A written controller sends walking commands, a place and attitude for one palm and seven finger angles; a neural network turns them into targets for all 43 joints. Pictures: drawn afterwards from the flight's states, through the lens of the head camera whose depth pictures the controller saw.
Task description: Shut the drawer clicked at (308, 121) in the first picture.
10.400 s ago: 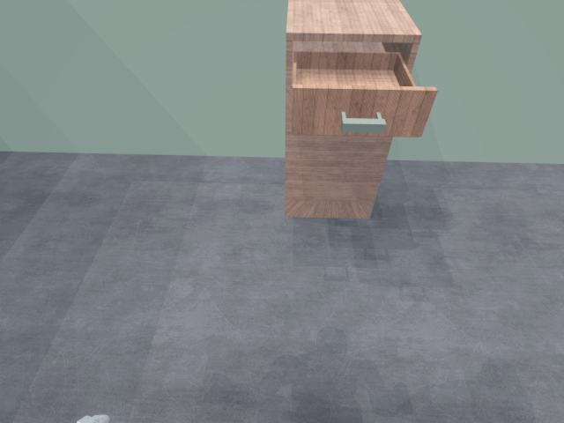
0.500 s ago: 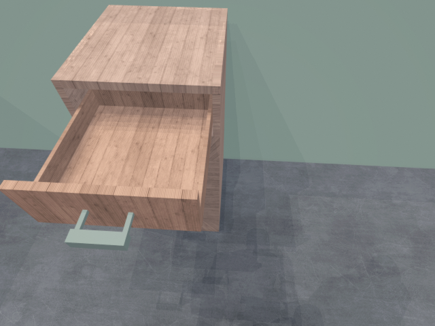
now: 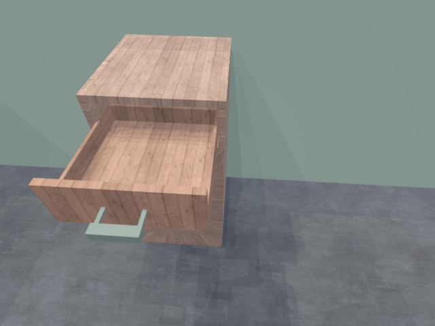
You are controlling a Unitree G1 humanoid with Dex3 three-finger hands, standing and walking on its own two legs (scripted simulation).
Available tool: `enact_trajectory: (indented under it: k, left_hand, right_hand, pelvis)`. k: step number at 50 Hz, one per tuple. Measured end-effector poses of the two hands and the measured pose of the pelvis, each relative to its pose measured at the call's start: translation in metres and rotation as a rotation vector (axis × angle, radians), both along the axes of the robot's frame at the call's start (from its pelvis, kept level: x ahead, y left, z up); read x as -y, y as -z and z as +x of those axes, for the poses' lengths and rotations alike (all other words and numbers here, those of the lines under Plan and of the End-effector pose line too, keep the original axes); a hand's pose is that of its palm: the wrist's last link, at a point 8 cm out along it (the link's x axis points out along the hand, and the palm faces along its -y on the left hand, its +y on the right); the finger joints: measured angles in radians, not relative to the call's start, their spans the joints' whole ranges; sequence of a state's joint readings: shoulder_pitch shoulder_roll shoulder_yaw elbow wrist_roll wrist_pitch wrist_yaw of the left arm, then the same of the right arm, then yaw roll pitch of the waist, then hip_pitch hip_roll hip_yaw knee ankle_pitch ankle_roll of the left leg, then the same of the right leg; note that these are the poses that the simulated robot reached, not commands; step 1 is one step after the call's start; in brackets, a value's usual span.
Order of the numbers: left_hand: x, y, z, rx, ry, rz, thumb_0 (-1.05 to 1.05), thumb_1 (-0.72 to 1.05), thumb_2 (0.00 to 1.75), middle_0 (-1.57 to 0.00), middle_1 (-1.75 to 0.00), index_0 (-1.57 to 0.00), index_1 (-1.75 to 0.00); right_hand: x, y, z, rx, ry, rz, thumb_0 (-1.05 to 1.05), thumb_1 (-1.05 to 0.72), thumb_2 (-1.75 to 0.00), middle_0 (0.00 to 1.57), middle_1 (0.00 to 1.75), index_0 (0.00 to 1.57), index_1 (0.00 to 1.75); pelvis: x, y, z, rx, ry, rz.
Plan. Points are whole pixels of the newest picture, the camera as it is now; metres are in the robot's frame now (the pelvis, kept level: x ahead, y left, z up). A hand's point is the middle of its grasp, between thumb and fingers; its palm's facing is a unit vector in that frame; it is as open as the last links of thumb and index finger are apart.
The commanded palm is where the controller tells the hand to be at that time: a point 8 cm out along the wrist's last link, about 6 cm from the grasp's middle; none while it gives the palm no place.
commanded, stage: look again from close up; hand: left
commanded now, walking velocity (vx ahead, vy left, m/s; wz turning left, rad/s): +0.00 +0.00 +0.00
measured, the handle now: (119, 223) +0.32 +0.23 -0.02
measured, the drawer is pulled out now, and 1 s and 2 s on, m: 0.30 0.28 0.28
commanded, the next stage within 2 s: raise the hand and make a fist in 0.44 s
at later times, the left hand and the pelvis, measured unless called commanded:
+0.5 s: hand out of the picture -0.01 +0.15 -0.18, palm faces +0.04 -0.99 -0.14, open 7.4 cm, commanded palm none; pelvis +0.01 +0.01 +0.00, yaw +0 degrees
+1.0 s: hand out of the picture +0.14 +0.15 -0.03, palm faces +0.04 -1.00 -0.03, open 5.9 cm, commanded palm +0.11 +0.21 -0.02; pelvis +0.01 -0.01 -0.08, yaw +3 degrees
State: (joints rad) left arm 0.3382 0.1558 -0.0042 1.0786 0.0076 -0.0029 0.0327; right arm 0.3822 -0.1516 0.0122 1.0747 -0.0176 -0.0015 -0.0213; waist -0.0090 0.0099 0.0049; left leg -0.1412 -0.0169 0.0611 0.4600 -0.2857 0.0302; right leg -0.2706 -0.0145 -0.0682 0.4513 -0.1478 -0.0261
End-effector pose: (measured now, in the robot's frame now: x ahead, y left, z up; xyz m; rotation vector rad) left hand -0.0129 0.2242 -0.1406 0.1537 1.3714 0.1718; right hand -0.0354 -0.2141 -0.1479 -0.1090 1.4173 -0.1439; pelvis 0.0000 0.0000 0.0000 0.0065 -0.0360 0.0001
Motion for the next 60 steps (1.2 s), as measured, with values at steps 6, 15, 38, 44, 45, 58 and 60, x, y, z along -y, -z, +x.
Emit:
enact_trajectory:
  k: [6,15,38,44,45,58,60]
  left_hand:
    - [0.011,0.004,-0.01,-0.034,-0.005,-0.035,0.01,0.91,0.9,-0.2,-0.3,-0.19,-0.3]
    - [0.022,0.008,-0.008,-0.041,-0.005,-0.067,0.01,0.91,0.9,-0.2,-0.3,-0.2,-0.3]
    - [-0.002,-0.129,0.161,0.969,0.013,0.035,0.06,0.97,0.9,-0.27,-0.38,-0.26,-0.38]
    - [0.023,-0.12,0.156,1.248,0.06,-0.145,0.02,0.93,0.9,-0.37,-0.49,-0.3,-0.46]
    - [0.026,-0.119,0.15,1.28,0.101,-0.148,0.02,0.93,0.9,-0.39,-0.51,-0.32,-0.48]
    - [0.014,-0.135,0.144,1.307,0.167,-0.089,0.02,0.9,0.9,-0.65,-0.79,-0.64,-0.78]
    - [0.017,-0.14,0.152,1.297,0.194,-0.11,0.02,0.9,0.9,-0.69,-0.83,-0.68,-0.82]
  right_hand:
    - [-0.012,-0.001,-0.027,-0.075,0.022,0.013,0.0,-0.91,-0.9,0.2,0.3,0.2,0.3]
    - [-0.025,0.0,-0.028,-0.084,0.035,0.026,0.0,-0.91,-0.9,0.2,0.3,0.2,0.3]
    - [0.037,-0.039,0.136,0.694,-0.08,-0.155,0.04,-0.93,-0.9,0.2,0.3,0.2,0.3]
    - [0.047,-0.082,0.229,0.99,-0.225,-0.193,0.02,-0.92,-0.9,0.2,0.3,0.2,0.3]
    - [0.045,-0.085,0.243,1.023,-0.254,-0.192,0.02,-0.92,-0.9,0.2,0.3,0.2,0.3]
    - [-0.03,-0.032,0.289,0.979,-0.308,0.058,0.01,-0.9,-0.9,0.2,0.3,0.2,0.3]
    - [-0.034,-0.024,0.276,0.927,-0.278,0.079,0.01,-0.9,-0.9,0.2,0.3,0.2,0.3]
  pelvis:
    - [-0.003,0.0,0.0,0.001,0.002,0.001]
    - [-0.006,0.0,0.003,0.002,0.004,0.001]
    - [-0.012,0.019,0.007,-0.071,-0.042,0.0]
    - [-0.003,0.047,0.007,-0.167,-0.025,-0.004]
    - [-0.001,0.053,0.007,-0.183,-0.026,-0.006]
    - [0.012,0.081,0.011,-0.247,-0.076,-0.051]
    - [0.012,0.078,0.012,-0.248,-0.075,-0.049]
